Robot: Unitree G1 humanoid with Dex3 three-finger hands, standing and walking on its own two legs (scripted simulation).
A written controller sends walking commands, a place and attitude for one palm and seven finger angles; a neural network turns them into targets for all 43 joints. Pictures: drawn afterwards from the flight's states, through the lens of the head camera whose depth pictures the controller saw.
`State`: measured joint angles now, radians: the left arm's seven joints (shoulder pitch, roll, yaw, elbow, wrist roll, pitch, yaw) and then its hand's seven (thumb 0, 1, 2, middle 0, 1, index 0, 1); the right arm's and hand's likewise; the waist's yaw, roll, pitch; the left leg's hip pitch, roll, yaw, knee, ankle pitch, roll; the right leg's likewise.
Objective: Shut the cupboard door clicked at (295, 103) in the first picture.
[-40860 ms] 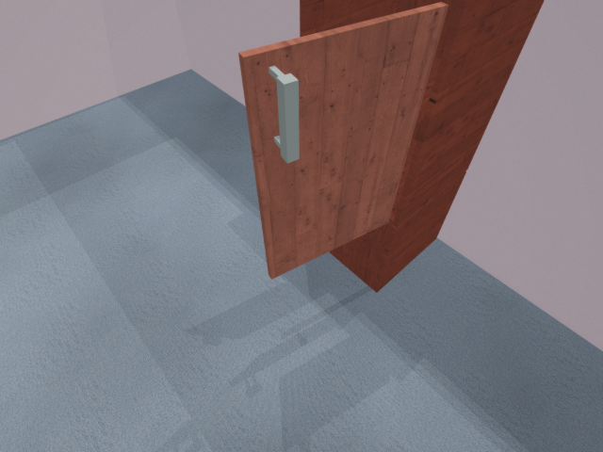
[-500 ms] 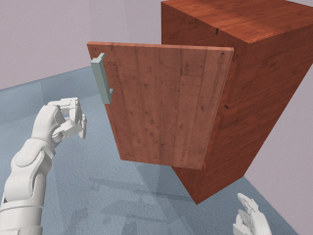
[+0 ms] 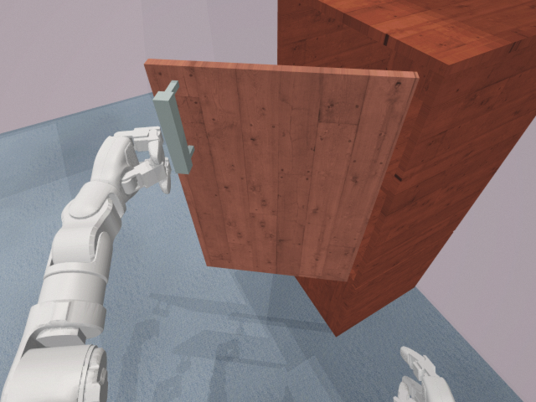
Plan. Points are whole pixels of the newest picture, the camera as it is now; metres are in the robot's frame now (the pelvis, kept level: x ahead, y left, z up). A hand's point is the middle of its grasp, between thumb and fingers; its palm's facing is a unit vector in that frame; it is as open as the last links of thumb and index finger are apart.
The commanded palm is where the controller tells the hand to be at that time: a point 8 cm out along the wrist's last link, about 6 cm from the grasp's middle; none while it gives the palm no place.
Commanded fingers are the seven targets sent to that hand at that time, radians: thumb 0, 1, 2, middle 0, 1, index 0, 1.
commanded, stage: bring the fist close to the handle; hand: left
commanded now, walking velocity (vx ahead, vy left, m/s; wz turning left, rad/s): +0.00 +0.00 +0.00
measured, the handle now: (178, 128) +0.49 +0.17 +0.16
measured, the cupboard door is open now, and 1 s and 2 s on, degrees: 53 49 31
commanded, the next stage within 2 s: push the door shut along its arc in 0.40 s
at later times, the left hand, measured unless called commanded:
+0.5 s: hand (165, 169) +0.38 +0.16 +0.17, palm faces -0.08 -1.00 -0.02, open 3.1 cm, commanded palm +0.36 +0.22 +0.16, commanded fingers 0.00 0.90 0.90 -1.30 -1.50 -1.30 -1.50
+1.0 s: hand (179, 145) +0.44 +0.15 +0.17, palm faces -0.16 -0.99 -0.03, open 3.0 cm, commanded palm +0.43 +0.20 +0.16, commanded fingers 0.00 0.90 0.90 -1.30 -1.50 -1.30 -1.50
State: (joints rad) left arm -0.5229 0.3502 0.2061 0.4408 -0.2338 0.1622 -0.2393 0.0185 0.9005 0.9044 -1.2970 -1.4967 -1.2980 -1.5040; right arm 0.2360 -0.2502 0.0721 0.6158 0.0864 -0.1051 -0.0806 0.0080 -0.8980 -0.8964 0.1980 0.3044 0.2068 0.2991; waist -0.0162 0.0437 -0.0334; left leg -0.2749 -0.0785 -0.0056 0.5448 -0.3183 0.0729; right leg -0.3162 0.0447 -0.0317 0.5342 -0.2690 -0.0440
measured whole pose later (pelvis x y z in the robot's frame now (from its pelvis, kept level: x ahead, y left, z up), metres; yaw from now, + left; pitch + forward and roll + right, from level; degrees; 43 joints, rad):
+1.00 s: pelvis -0.01 -0.02 +0.00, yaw +0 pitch +6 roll +0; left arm -0.86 0.45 0.22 0.98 -0.23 -0.08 -0.39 -0.01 0.89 0.95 -1.30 -1.50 -1.30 -1.50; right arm 0.34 -0.30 0.04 0.69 0.08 -0.07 -0.08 0.01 -0.90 -0.90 0.20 0.30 0.21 0.30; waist -0.07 0.04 -0.04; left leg -0.38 -0.07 -0.02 0.59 -0.31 0.05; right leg -0.41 0.05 -0.05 0.57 -0.26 -0.06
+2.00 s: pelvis +0.00 +0.01 -0.02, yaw +1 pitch +18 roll -2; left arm -1.35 0.50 0.14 1.36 -0.15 -0.14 -0.45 0.02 0.91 0.92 -1.30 -1.50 -1.29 -1.50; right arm 0.41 -0.30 0.03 0.78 0.01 -0.11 -0.06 0.00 -0.90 -0.90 0.20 0.30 0.21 0.30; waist -0.20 0.04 -0.07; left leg -0.67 -0.08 -0.01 0.76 -0.39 0.09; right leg -0.69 0.04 -0.06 0.71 -0.33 -0.03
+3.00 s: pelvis -0.01 -0.03 -0.01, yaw -3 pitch +14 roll +0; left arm -1.21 0.43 0.33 1.29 -0.04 -0.21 -0.06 0.02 0.89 0.90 -1.30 -1.50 -1.30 -1.50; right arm 0.46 -0.29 0.01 0.68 0.01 -0.04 0.04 0.00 -0.90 -0.90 0.20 0.30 0.21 0.30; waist -0.20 0.06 -0.08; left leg -0.57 -0.02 0.02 0.68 -0.35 0.03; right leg -0.61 0.10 -0.02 0.63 -0.26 -0.09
